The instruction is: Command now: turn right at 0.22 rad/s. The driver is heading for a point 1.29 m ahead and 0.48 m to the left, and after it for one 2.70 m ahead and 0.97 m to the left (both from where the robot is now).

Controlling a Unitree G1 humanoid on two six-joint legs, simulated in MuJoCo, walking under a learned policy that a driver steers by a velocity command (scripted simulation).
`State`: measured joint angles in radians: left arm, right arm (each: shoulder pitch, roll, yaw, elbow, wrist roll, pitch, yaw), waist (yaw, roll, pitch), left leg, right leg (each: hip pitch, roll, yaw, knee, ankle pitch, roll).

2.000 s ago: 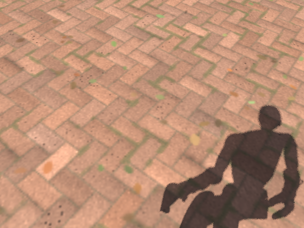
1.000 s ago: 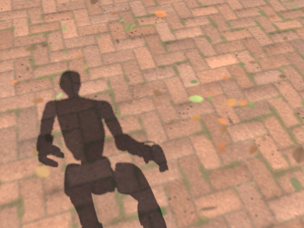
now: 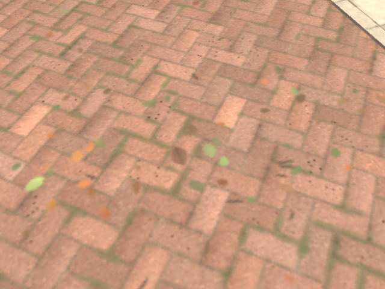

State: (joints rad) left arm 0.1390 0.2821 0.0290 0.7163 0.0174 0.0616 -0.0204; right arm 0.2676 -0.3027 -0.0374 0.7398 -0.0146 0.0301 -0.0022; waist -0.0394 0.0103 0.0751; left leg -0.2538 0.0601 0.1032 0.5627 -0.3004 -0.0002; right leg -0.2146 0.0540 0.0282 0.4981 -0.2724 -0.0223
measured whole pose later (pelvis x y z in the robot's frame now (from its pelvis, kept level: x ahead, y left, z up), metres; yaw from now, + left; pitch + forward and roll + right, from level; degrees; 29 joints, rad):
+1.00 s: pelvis +0.27 -0.03 -0.01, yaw +14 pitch +2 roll -1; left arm 0.49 0.22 0.02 0.98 0.03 -0.12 0.01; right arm 0.03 -0.27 -0.04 0.74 -0.02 0.01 0.09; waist 0.06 0.02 0.02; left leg -0.80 0.06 0.13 0.90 -0.02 0.12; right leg 0.25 0.03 -0.30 0.13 -0.41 0.01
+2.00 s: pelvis +1.02 +0.44 -0.02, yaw +46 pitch +3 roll -1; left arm 0.58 0.24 0.02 0.98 0.01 -0.09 -0.01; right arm -0.09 -0.25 0.03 0.62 -0.06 -0.09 0.04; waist 0.11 0.02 0.03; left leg -0.57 0.00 0.04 0.58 -0.07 0.10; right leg 0.13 -0.01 -0.02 0.48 -0.45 -0.03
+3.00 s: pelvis +1.79 +0.93 +0.00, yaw -6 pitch +1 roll +1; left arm 0.25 0.39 0.08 0.74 0.03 -0.02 -0.04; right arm 0.24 -0.31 -0.04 0.71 -0.05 -0.07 -0.02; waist 0.01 -0.05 0.02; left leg -0.30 0.03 0.07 0.51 -0.23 -0.03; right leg -0.46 0.04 0.03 1.30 -0.31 -0.11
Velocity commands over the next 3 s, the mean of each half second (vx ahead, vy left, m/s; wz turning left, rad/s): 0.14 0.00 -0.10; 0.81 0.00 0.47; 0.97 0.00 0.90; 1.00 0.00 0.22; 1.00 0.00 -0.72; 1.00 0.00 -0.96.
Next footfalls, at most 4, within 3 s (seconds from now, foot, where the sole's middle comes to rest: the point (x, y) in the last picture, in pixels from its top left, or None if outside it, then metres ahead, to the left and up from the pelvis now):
0.32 left None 0.02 0.11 -0.77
0.62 right None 0.12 -0.14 -0.77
1.10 left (175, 274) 0.51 0.08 -0.77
1.54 right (148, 164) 0.96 0.18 -0.77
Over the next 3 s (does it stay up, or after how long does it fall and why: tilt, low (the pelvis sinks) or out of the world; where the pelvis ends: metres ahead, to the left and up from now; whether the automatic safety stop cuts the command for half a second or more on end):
stays up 1.79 0.93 0.00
